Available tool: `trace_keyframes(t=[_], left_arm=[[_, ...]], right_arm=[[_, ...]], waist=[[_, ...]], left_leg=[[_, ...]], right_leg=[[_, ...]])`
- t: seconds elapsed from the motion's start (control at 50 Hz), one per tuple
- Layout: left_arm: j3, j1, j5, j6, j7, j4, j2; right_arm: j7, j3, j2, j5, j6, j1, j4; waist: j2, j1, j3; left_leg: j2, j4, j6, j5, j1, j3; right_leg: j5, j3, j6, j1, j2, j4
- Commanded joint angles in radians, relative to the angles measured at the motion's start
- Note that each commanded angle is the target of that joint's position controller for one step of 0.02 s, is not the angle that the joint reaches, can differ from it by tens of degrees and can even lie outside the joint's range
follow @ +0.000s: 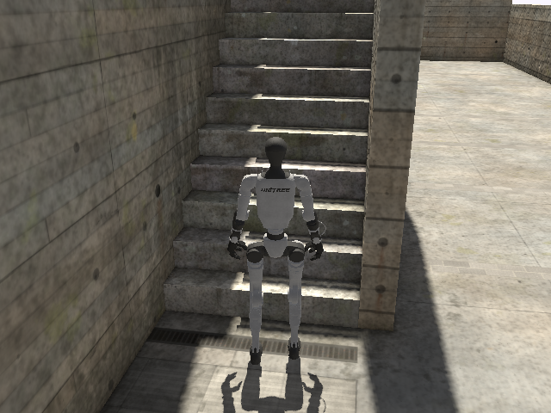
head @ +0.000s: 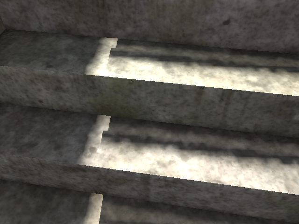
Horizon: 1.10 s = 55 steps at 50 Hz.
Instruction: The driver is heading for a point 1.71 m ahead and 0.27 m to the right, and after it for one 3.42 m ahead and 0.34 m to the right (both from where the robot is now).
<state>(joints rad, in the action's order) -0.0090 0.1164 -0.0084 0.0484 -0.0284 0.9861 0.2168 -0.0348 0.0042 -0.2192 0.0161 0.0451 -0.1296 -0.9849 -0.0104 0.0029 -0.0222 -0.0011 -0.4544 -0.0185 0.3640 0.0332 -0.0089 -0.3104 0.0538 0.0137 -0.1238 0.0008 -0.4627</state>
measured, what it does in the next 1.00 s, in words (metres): stands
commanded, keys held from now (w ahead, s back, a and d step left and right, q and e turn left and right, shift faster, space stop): w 1.00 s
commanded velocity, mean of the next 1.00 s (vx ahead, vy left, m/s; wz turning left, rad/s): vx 0.50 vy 0.00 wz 0.00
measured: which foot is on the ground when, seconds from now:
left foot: down 0.00-1.00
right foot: down 0.00-1.00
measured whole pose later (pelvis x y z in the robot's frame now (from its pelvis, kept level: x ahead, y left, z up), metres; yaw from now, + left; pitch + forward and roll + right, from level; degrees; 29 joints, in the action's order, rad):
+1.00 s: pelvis -0.03 +0.01 +0.01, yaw +0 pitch +0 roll +0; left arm 0.04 0.06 0.00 0.07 -0.02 1.06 0.26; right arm -0.02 0.05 -0.27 0.00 0.07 -0.07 -1.06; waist -0.01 0.00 0.01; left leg 0.01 -0.19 -0.02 0.20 -0.02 -0.01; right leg -0.14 0.05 -0.01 -0.09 0.01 -0.23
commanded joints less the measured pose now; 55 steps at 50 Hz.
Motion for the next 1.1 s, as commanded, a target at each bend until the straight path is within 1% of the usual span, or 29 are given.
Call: trace_keyframes(t=[0.02, 0.06, 0.08, 0.12, 0.16, 0.2, 0.32, 0.34, 0.4, 0.76, 1.1], left_arm=[[-0.014, -0.043, 0.005, 0.015, -0.002, -0.050, 0.107], [-0.008, -0.042, 0.010, 0.018, -0.005, -0.044, 0.103], [-0.007, -0.045, 0.010, 0.016, -0.009, -0.040, 0.107], [-0.004, -0.075, 0.004, 0.013, -0.009, -0.044, 0.110], [-0.001, -0.083, 0.005, 0.015, -0.006, -0.041, 0.110], [0.002, -0.087, 0.004, 0.018, -0.005, -0.035, 0.111], [0.009, -0.106, 0.006, 0.023, -0.002, -0.025, 0.122], [0.006, -0.095, 0.007, 0.022, -0.003, -0.013, 0.129], [0.008, -0.108, 0.005, 0.023, 0.000, -0.008, 0.129], [0.020, -0.114, 0.007, 0.035, 0.004, 0.024, 0.153], [0.027, -0.118, 0.008, 0.036, 0.004, 0.030, 0.169]], right_arm=[[-0.005, -0.016, -0.111, 0.001, 0.009, 0.016, 0.038], [-0.002, -0.016, -0.116, -0.006, 0.007, 0.021, 0.037], [-0.002, -0.020, -0.126, -0.012, 0.006, 0.025, 0.033], [0.001, -0.015, -0.117, -0.008, 0.007, 0.045, 0.031], [0.000, -0.011, -0.114, -0.007, 0.009, 0.057, 0.028], [0.001, -0.007, -0.115, -0.005, 0.012, 0.064, 0.024], [0.004, 0.002, -0.122, -0.008, 0.019, 0.084, 0.012], [0.004, 0.002, -0.126, -0.008, 0.022, 0.080, 0.008], [0.006, 0.006, -0.127, -0.007, 0.026, 0.089, 0.000], [0.011, 0.022, -0.153, -0.010, 0.035, 0.106, -0.023], [0.013, 0.029, -0.176, -0.012, 0.035, 0.111, -0.032]], waist=[[0.006, 0.000, 0.058], [-0.011, -0.004, 0.082], [-0.027, -0.002, 0.092], [-0.014, -0.002, 0.061], [-0.003, -0.005, 0.045], [0.000, -0.005, 0.046], [0.003, -0.007, 0.056], [0.008, -0.007, 0.058], [0.005, -0.007, 0.046], [0.003, -0.006, 0.079], [0.003, -0.005, 0.093]], left_leg=[[-0.080, 0.080, -0.025, -0.600, -0.005, -0.041], [-0.096, 0.091, -0.020, -0.654, -0.045, -0.046], [-0.086, 0.105, -0.024, -0.571, -0.038, -0.054], [-0.088, 0.136, -0.028, -0.516, -0.015, -0.059], [-0.090, 0.161, -0.026, -0.485, -0.003, -0.062], [-0.093, 0.181, -0.021, -0.476, -0.002, -0.063], [-0.102, 0.228, -0.010, -0.436, -0.004, -0.070], [-0.096, 0.238, -0.010, -0.394, -0.005, -0.072], [-0.098, 0.254, -0.009, -0.365, 0.007, -0.074], [-0.112, 0.273, -0.002, -0.416, -0.008, -0.081], [-0.117, 0.273, -0.003, -0.483, -0.024, -0.086]], right_leg=[[0.577, -0.078, 0.056, 0.056, 0.099, 0.033], [0.530, -0.072, 0.045, 0.047, 0.090, 0.057], [0.437, -0.062, 0.034, 0.060, 0.073, 0.074], [0.380, -0.065, 0.028, 0.056, 0.074, 0.095], [0.376, -0.073, 0.025, 0.057, 0.081, 0.120], [0.391, -0.082, 0.022, 0.065, 0.090, 0.140], [0.381, -0.094, 0.012, 0.081, 0.105, 0.188], [0.353, -0.092, 0.010, 0.082, 0.100, 0.194], [0.333, -0.095, 0.007, 0.074, 0.104, 0.209], [0.381, -0.104, -0.006, 0.081, 0.120, 0.232], [0.418, -0.101, -0.012, 0.089, 0.127, 0.229]])
Velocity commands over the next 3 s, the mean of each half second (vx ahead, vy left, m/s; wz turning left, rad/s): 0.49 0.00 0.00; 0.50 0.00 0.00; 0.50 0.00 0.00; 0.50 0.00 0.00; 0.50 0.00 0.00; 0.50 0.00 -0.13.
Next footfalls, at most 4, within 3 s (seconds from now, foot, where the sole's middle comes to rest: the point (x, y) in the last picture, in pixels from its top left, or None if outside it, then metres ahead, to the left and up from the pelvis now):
none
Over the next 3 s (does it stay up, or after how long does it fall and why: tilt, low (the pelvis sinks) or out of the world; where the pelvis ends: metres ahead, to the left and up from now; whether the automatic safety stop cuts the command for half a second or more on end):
stays up -0.02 0.02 0.01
